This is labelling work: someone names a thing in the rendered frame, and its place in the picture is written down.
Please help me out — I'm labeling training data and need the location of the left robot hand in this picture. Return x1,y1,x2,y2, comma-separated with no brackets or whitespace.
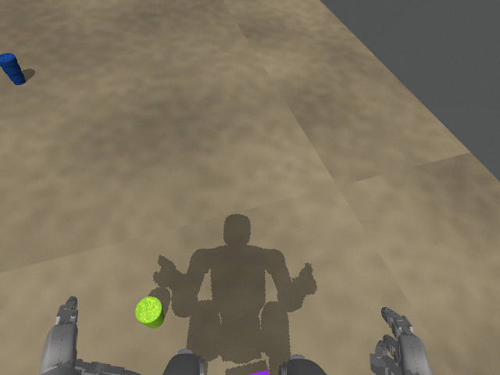
39,296,140,375

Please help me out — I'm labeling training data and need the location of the right robot hand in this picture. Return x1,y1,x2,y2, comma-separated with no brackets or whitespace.
370,307,432,375

